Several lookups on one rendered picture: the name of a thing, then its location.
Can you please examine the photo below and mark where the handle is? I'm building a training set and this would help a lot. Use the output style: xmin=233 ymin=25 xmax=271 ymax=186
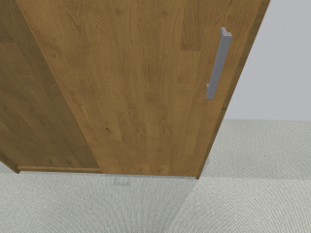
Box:
xmin=206 ymin=27 xmax=232 ymax=99

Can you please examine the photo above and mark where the wardrobe door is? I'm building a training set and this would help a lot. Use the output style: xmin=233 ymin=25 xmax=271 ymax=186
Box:
xmin=16 ymin=0 xmax=261 ymax=177
xmin=0 ymin=0 xmax=100 ymax=169

